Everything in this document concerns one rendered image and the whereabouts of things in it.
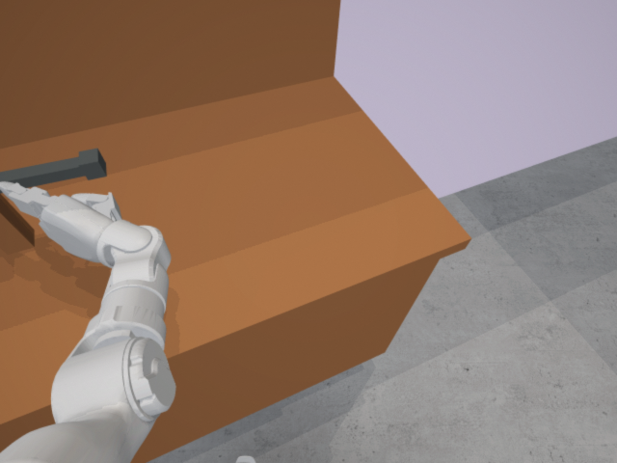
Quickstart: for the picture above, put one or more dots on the robot left hand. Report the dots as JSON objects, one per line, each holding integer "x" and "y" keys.
{"x": 76, "y": 223}

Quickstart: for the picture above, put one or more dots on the left robot upper arm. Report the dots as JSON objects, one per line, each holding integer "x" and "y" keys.
{"x": 105, "y": 402}

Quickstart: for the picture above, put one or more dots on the counter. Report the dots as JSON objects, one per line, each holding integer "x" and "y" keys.
{"x": 299, "y": 236}

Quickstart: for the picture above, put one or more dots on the robot left forearm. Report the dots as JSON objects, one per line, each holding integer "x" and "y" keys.
{"x": 135, "y": 299}

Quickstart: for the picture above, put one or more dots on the tap lever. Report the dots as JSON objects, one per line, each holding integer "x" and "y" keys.
{"x": 90, "y": 163}

